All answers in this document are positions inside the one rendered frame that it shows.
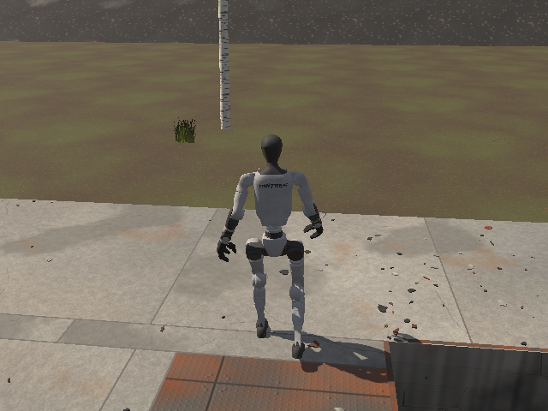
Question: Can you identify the robot left thigh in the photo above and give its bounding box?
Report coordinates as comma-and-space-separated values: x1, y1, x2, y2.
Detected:
246, 238, 266, 289

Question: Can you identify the robot left upper arm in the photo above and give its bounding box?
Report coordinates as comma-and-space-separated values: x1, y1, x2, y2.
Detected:
230, 172, 255, 220

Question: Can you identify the robot torso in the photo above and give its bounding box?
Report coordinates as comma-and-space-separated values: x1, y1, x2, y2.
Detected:
253, 167, 293, 257

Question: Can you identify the left robot forearm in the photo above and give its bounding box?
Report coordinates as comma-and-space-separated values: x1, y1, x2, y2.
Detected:
220, 206, 239, 244

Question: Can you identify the robot right upper arm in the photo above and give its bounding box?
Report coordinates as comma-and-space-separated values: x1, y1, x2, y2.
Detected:
290, 171, 317, 217

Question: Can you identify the robot left hand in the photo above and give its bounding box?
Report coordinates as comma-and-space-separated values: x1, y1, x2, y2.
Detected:
217, 240, 236, 262

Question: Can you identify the robot right hand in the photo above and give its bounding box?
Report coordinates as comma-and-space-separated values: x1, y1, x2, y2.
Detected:
303, 224, 323, 239

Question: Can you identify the right robot forearm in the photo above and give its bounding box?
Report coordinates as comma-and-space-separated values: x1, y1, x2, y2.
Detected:
308, 203, 322, 228

